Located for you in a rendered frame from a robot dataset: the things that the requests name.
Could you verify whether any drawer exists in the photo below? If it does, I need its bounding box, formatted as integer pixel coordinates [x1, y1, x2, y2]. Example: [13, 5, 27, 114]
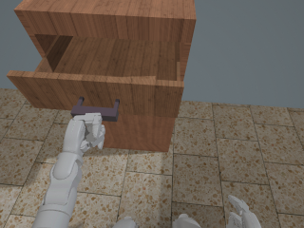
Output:
[6, 35, 184, 118]

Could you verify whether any left robot forearm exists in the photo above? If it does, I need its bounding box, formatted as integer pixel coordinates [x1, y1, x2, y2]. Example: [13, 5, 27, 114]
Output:
[31, 151, 84, 228]

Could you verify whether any right robot shin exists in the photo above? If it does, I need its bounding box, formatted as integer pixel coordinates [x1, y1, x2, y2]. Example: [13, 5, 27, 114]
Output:
[179, 214, 188, 218]

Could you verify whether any right robot hand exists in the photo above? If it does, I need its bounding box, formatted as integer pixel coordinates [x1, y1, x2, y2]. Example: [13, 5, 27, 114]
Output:
[225, 195, 261, 228]

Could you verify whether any robot left thigh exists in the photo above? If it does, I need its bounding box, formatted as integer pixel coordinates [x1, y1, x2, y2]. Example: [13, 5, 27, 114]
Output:
[112, 218, 139, 228]

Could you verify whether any handle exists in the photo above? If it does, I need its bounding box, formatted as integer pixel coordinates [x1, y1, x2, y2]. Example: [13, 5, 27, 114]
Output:
[70, 96, 120, 122]

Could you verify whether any cabinet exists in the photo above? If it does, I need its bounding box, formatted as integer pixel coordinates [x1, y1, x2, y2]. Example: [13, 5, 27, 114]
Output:
[14, 0, 197, 153]

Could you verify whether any left robot hand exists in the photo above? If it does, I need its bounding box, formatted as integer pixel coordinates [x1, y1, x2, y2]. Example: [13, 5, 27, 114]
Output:
[63, 112, 105, 157]

